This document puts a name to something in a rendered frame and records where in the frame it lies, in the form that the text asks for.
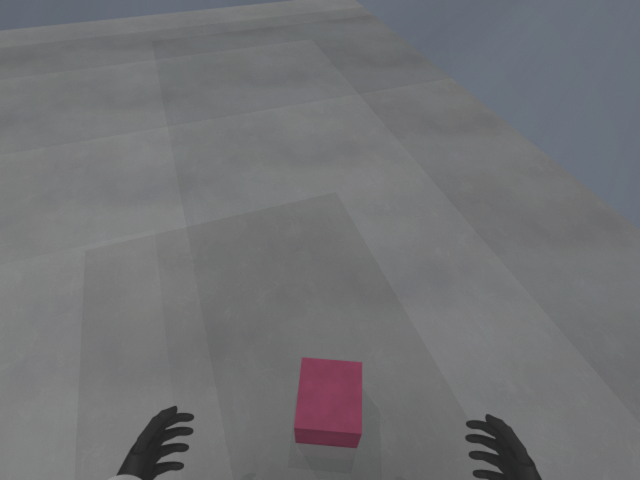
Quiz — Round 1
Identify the carton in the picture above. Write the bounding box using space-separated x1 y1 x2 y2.
294 357 362 448

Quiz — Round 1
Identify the left robot hand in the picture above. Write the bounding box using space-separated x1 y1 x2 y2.
116 406 194 480

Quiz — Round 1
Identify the right robot hand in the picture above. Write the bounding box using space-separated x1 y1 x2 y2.
465 414 542 480

